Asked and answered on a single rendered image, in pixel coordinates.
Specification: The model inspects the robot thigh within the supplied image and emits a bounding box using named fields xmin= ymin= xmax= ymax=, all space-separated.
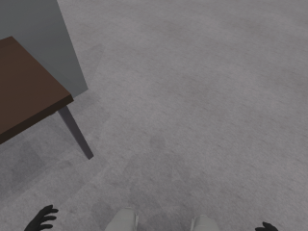
xmin=190 ymin=216 xmax=220 ymax=231
xmin=104 ymin=209 xmax=139 ymax=231

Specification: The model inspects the right robot thigh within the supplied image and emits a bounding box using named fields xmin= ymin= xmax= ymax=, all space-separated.
xmin=190 ymin=216 xmax=220 ymax=231

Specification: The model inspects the right robot hand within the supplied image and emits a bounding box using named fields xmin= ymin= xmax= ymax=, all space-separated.
xmin=255 ymin=221 xmax=278 ymax=231

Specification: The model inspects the left robot thigh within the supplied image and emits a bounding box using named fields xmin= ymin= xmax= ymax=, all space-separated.
xmin=104 ymin=209 xmax=139 ymax=231

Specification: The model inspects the table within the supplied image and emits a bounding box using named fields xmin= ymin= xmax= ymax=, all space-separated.
xmin=0 ymin=36 xmax=94 ymax=160

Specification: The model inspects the left robot hand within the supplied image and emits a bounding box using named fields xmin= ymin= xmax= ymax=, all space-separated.
xmin=24 ymin=204 xmax=59 ymax=231

